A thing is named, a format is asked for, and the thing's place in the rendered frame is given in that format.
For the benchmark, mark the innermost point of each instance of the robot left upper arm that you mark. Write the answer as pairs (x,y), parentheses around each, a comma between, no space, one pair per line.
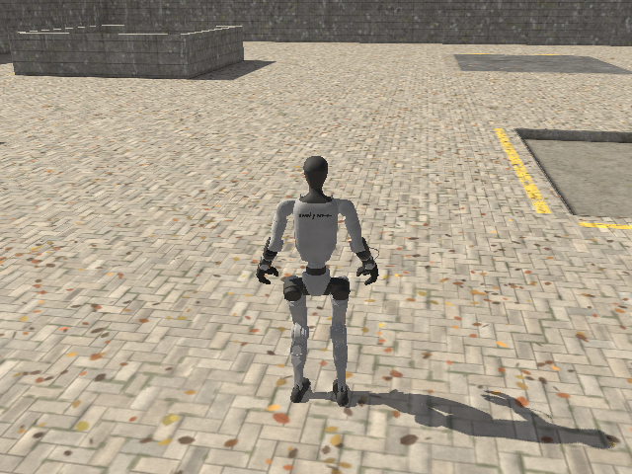
(284,209)

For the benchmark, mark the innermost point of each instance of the robot left hand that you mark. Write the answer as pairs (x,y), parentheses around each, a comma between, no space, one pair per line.
(260,274)

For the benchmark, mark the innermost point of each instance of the left robot forearm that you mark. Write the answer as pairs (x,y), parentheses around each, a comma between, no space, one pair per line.
(267,257)

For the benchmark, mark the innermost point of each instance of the right robot forearm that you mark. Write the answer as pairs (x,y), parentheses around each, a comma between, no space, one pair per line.
(365,257)

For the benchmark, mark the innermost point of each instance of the robot right upper arm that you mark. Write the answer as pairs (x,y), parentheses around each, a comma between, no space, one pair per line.
(346,208)

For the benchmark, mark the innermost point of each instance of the robot right hand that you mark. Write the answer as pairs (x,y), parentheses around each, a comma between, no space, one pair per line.
(374,274)

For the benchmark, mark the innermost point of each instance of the left robot thigh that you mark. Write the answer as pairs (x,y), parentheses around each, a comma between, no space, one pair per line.
(293,293)

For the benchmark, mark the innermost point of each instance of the left robot foot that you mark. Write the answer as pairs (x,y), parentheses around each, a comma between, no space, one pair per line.
(296,394)

